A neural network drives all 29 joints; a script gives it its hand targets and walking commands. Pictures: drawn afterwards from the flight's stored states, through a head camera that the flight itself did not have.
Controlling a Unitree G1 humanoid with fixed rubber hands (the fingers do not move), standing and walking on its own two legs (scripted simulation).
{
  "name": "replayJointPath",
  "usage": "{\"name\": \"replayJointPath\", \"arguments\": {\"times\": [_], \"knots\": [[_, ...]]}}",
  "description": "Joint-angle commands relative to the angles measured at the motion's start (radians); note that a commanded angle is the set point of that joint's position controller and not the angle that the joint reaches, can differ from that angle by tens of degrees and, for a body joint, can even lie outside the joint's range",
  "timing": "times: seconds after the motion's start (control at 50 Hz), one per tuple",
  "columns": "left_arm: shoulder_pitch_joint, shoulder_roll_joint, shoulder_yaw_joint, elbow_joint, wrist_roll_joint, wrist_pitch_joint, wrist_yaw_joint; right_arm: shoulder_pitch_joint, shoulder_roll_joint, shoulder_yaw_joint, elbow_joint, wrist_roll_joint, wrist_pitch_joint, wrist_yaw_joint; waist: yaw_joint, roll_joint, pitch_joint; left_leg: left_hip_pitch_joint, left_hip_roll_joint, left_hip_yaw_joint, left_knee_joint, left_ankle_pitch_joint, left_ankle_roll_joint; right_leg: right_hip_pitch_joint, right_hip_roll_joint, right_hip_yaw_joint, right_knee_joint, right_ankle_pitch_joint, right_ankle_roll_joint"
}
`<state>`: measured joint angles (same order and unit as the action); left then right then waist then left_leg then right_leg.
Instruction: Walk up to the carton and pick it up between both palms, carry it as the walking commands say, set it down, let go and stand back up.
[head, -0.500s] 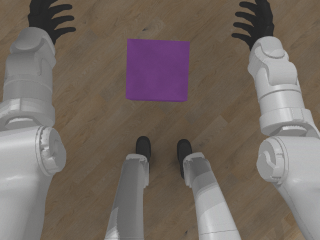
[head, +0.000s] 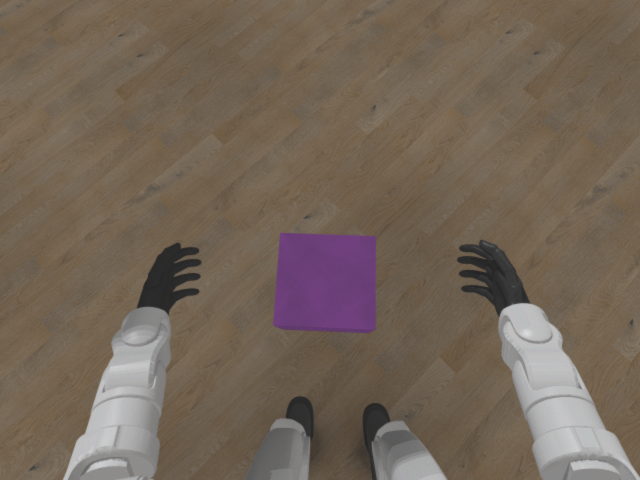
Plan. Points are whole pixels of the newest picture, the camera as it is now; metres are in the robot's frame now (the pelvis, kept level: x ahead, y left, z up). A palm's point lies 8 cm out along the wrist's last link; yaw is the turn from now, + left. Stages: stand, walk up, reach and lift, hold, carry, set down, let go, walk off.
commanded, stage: let go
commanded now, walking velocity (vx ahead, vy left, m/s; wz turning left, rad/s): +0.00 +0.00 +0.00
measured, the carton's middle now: (326, 285) +0.44 +0.02 -0.64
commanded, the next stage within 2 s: stand in 0.82 s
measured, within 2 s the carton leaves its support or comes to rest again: neither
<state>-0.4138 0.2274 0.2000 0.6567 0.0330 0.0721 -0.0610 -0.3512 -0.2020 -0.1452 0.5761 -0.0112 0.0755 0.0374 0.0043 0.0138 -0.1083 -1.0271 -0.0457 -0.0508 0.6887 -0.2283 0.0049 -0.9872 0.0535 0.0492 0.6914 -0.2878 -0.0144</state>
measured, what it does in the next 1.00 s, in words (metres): stands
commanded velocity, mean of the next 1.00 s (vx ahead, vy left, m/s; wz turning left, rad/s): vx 0.00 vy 0.00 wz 0.00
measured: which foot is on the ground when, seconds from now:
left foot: down 0.00-1.00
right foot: down 0.00-1.00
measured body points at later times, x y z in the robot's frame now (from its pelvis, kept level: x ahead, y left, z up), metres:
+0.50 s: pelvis +0.01 +0.00 +0.04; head +0.04 +0.00 +0.49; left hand +0.17 +0.23 -0.04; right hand +0.17 -0.23 -0.04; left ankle +0.01 +0.11 -0.70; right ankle -0.01 -0.11 -0.70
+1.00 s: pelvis +0.02 +0.00 +0.04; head +0.00 +0.00 +0.48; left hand +0.16 +0.28 -0.05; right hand +0.17 -0.27 -0.06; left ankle +0.01 +0.11 -0.70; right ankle -0.01 -0.11 -0.70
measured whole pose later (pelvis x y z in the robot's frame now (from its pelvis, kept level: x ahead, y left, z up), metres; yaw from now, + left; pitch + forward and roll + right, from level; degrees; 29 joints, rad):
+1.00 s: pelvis +0.02 +0.00 +0.04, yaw -1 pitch -2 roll +0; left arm 0.25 0.26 0.07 0.65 0.02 0.02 -0.01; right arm 0.21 -0.28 -0.07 0.68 -0.02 0.02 0.01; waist 0.00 0.01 -0.02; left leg -0.17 -0.04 -0.04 0.51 -0.30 0.02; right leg -0.14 0.04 0.05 0.51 -0.33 -0.02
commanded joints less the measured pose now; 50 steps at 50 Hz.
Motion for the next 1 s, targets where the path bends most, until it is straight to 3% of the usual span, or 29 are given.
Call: {"name": "replayJointPath", "arguments": {"times": [0.0, 0.02, 0.04, 0.06, 0.08, 0.12, 0.14, 0.16, 0.18, 0.2, 0.32, 0.34, 0.36, 0.42, 0.5, 0.54, 0.56, 0.58, 0.6, 0.64, 0.66, 0.68, 0.76, 0.78, 0.8, 0.84, 0.86, 0.94, 0.98], "knots": [[0.093, 0.13, 0.034, -0.146, 0.012, -0.072, 0.009, 0.101, -0.08, -0.006, -0.153, 0.007, -0.066, -0.006, 0.012, -0.029, -0.624, 0.582, 0.019, -0.016, 0.003, 0.623, -0.007, 0.463, -0.027, 0.022, -0.016, 0.629, 0.07], [0.152, 0.125, 0.026, -0.15, 0.019, -0.081, 0.008, 0.129, -0.057, 0.0, -0.162, 0.009, -0.075, -0.007, 0.018, -0.055, -0.584, 0.594, 0.016, -0.005, -0.02, 0.556, 0.001, 0.506, -0.028, 0.023, -0.043, 0.596, 0.069], [0.204, 0.123, 0.005, -0.175, 0.018, -0.086, 0.005, 0.203, -0.062, 0.004, -0.165, 0.006, -0.076, -0.006, -0.003, -0.028, -0.557, 0.62, 0.013, 0.006, -0.049, 0.51, -0.002, 0.557, -0.029, 0.018, -0.072, 0.568, 0.067], [0.246, 0.118, 0.002, -0.175, -0.011, -0.094, 0.003, 0.242, -0.068, 0.016, -0.165, 0.01, -0.083, -0.008, 0.0, -0.064, -0.499, 0.599, 0.006, 0.018, -0.075, 0.461, -0.004, 0.608, -0.035, 0.024, -0.085, 0.578, 0.065], [0.307, 0.118, -0.011, -0.208, -0.013, -0.099, -0.007, 0.315, -0.077, 0.023, -0.195, 0.015, -0.085, -0.01, -0.021, -0.072, -0.48, 0.621, 0.003, 0.019, -0.103, 0.43, 0.001, 0.689, -0.04, 0.033, -0.1, 0.624, 0.063], [0.385, 0.131, -0.023, -0.211, -0.013, -0.102, -0.002, 0.35, -0.092, 0.025, -0.244, 0.012, -0.096, -0.015, -0.011, -0.076, -0.435, 0.666, 0.0, 0.014, -0.143, 0.414, 0.006, 0.726, -0.042, 0.031, -0.145, 0.617, 0.068], [0.443, 0.125, -0.037, -0.251, -0.015, -0.106, -0.004, 0.407, -0.082, 0.037, -0.251, 0.012, -0.1, -0.007, -0.006, -0.061, -0.395, 0.765, 0.006, 0.027, -0.177, 0.328, 0.014, 0.729, -0.04, 0.009, -0.19, 0.438, 0.067], [0.428, 0.125, -0.051, -0.263, -0.024, -0.105, -0.003, 0.394, -0.094, 0.038, -0.241, 0.019, -0.096, -0.005, -0.005, -0.021, -0.275, 0.766, 0.007, 0.037, -0.198, 0.294, 0.003, 0.67, -0.036, 0.007, -0.217, 0.359, 0.056], [0.491, 0.095, -0.067, -0.271, -0.022, -0.103, -0.005, 0.406, -0.093, 0.043, -0.282, 0.011, -0.096, 0.002, -0.002, -0.051, -0.237, 0.801, 0.007, 0.027, -0.209, 0.263, 0.007, 0.687, -0.031, 0.011, -0.234, 0.325, 0.051], [0.553, 0.1, -0.078, -0.32, -0.013, -0.11, -0.001, 0.497, -0.087, 0.067, -0.279, 0.034, -0.099, 0.006, 0.001, -0.02, -0.245, 0.862, 0.007, 0.03, -0.223, 0.31, 0.005, 0.752, -0.03, 0.013, -0.245, 0.363, 0.042], [0.589, 0.102, -0.11, -0.354, -0.037, -0.062, 0.0, 0.52, -0.076, 0.094, -0.281, 0.04, -0.066, 0.018, -0.002, -0.04, 0.018, 0.937, 0.009, 0.035, -0.27, 0.2, -0.008, 0.751, -0.041, 0.003, -0.311, 0.244, 0.038], [0.613, 0.099, -0.117, -0.365, -0.029, -0.054, -0.002, 0.545, -0.088, 0.087, -0.281, 0.035, -0.059, 0.022, -0.004, -0.004, 0.017, 0.977, 0.011, 0.034, -0.285, 0.191, -0.015, 0.777, -0.041, 0.002, -0.322, 0.214, 0.035], [0.584, 0.105, -0.117, -0.35, -0.033, -0.04, -0.006, 0.526, -0.088, 0.092, -0.269, 0.035, -0.043, 0.024, 0.002, -0.028, 0.085, 0.949, 0.016, 0.039, -0.291, 0.12, -0.015, 0.764, -0.037, -0.011, -0.331, 0.14, 0.034], [0.562, 0.097, -0.118, -0.358, -0.02, -0.003, -0.012, 0.518, -0.107, 0.086, -0.262, 0.025, -0.01, 0.033, -0.013, 0.008, 0.14, 0.982, 0.024, 0.036, -0.308, 0.07, -0.024, 0.77, -0.035, -0.019, -0.346, 0.08, 0.025], [0.533, 0.088, -0.119, -0.358, -0.016, 0.03, -0.02, 0.493, -0.112, 0.08, -0.27, 0.012, 0.021, 0.036, -0.016, -0.028, 0.198, 0.985, 0.024, 0.042, -0.315, -0.01, -0.013, 0.775, -0.027, -0.027, -0.355, -0.001, 0.02], [0.552, 0.097, -0.106, -0.357, -0.001, 0.056, -0.018, 0.505, -0.12, 0.081, -0.255, 0.009, 0.044, 0.039, -0.01, 0.011, 0.203, 0.975, 0.026, 0.046, -0.312, -0.03, -0.019, 0.801, -0.034, -0.031, -0.355, -0.015, 0.016], [0.55, 0.088, -0.109, -0.342, -0.003, 0.062, -0.016, 0.481, -0.123, 0.08, -0.28, -0.004, 0.048, 0.04, -0.015, -0.03, 0.2, 0.989, 0.025, 0.04, -0.307, -0.024, -0.019, 0.8, -0.027, -0.038, -0.344, -0.009, 0.021], [0.548, 0.084, -0.116, -0.343, 0.0, 0.07, -0.016, 0.494, -0.129, 0.086, -0.258, -0.005, 0.052, 0.039, -0.007, -0.016, 0.227, 0.973, 0.024, 0.047, -0.309, -0.049, -0.018, 0.788, -0.032, -0.027, -0.347, -0.028, 0.012], [0.563, 0.088, -0.115, -0.35, 0.004, 0.076, -0.013, 0.5, -0.122, 0.091, -0.266, 0.004, 0.062, 0.042, -0.007, 0.029, 0.232, 0.982, 0.028, 0.041, -0.319, -0.053, -0.014, 0.797, -0.03, -0.041, -0.339, -0.025, 0.012], [0.585, 0.09, -0.105, -0.339, -0.006, 0.078, -0.01, 0.49, -0.12, 0.082, -0.278, -0.014, 0.072, 0.042, -0.005, -0.027, 0.214, 0.98, 0.02, 0.037, -0.309, -0.002, -0.009, 0.818, -0.026, -0.043, -0.329, 0.015, 0.019], [0.561, 0.094, -0.099, -0.358, 0.014, 0.077, -0.007, 0.486, -0.126, 0.075, -0.279, -0.013, 0.078, 0.047, -0.016, -0.001, 0.205, 0.982, 0.024, 0.047, -0.314, -0.014, -0.011, 0.814, -0.023, -0.043, -0.325, 0.003, 0.018], [0.552, 0.092, -0.094, -0.359, 0.012, 0.074, -0.005, 0.48, -0.116, 0.079, -0.286, -0.011, 0.081, 0.04, -0.012, -0.034, 0.205, 0.991, 0.013, 0.049, -0.299, 0.038, -0.006, 0.825, -0.02, -0.036, -0.319, 0.055, 0.023], [0.603, 0.083, -0.094, -0.337, 0.008, 0.055, 0.019, 0.456, -0.114, 0.079, -0.297, -0.007, 0.096, 0.03, -0.001, -0.003, 0.084, 1.027, 0.017, 0.037, -0.278, 0.174, -0.004, 0.86, -0.015, -0.036, -0.283, 0.144, 0.017], [0.587, 0.076, -0.102, -0.342, 0.001, 0.048, 0.023, 0.473, -0.111, 0.085, -0.291, -0.007, 0.098, 0.022, -0.017, -0.03, 0.105, 1.038, 0.017, 0.042, -0.266, 0.191, -0.001, 0.831, -0.012, -0.028, -0.283, 0.16, 0.023], [0.589, 0.188, -0.077, -0.164, -0.045, 0.005, 0.038, 0.517, -0.233, 0.012, -0.096, 0.012, 0.018, -0.012, -0.002, 0.011, -0.038, 0.958, 0.082, -0.011, -0.212, 0.201, -0.001, 0.811, -0.067, -0.004, -0.24, 0.177, 0.05], [0.613, 0.173, -0.076, -0.155, -0.016, -0.049, 0.052, 0.512, -0.231, 0.024, -0.063, -0.001, -0.055, -0.031, -0.007, 0.006, 0.012, 0.931, 0.1, -0.061, -0.247, 0.154, 0.007, 0.802, -0.062, 0.02, -0.228, 0.116, 0.04], [0.635, 0.161, -0.078, -0.13, -0.012, -0.064, 0.058, 0.492, -0.205, 0.032, -0.047, -0.001, -0.071, -0.026, 0.023, -0.002, 0.041, 0.884, 0.105, -0.076, -0.252, 0.172, 0.011, 0.797, -0.065, 0.022, -0.23, 0.127, 0.028], [0.617, 0.166, -0.091, -0.095, -0.012, -0.097, 0.064, 0.495, -0.197, 0.034, 0.021, -0.008, -0.104, -0.031, -0.009, 0.016, 0.083, 0.87, 0.098, -0.064, -0.245, 0.158, 0.002, 0.763, -0.087, 0.068, -0.267, 0.139, 0.026], [0.582, 0.186, -0.085, -0.082, -0.011, -0.108, 0.068, 0.494, -0.203, 0.039, 0.041, -0.003, -0.117, -0.036, -0.011, -0.047, 0.05, 0.882, 0.103, -0.081, -0.237, 0.242, -0.001, 0.795, -0.09, 0.059, -0.254, 0.208, 0.023]]}}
